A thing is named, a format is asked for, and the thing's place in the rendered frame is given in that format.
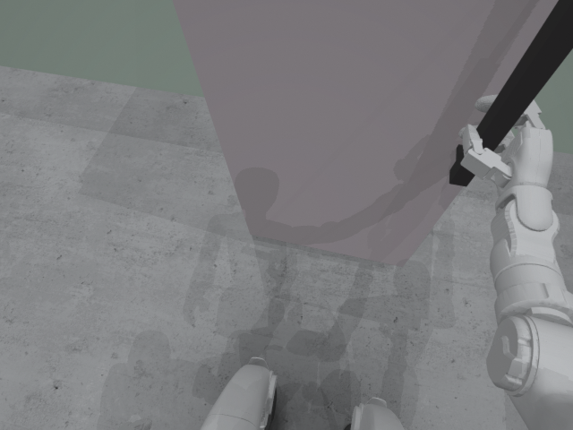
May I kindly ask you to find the robot right shin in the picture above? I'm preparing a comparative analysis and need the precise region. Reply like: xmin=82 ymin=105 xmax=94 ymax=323
xmin=365 ymin=398 xmax=387 ymax=408

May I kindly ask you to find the right robot forearm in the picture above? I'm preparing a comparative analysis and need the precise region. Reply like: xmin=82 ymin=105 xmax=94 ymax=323
xmin=490 ymin=185 xmax=573 ymax=327

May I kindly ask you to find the right robot upper arm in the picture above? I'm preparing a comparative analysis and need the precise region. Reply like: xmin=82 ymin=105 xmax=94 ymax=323
xmin=486 ymin=315 xmax=573 ymax=430

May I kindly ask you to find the handle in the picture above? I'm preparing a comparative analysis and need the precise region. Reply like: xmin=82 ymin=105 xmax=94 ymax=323
xmin=449 ymin=0 xmax=573 ymax=186

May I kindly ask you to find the right robot hand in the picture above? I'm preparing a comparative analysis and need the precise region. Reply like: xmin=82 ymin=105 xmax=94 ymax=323
xmin=458 ymin=95 xmax=553 ymax=196

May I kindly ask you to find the fridge door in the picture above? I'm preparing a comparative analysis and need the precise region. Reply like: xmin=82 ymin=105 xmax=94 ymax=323
xmin=173 ymin=0 xmax=559 ymax=267

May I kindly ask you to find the robot right thigh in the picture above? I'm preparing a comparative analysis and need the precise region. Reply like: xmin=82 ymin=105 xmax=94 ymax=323
xmin=350 ymin=403 xmax=405 ymax=430

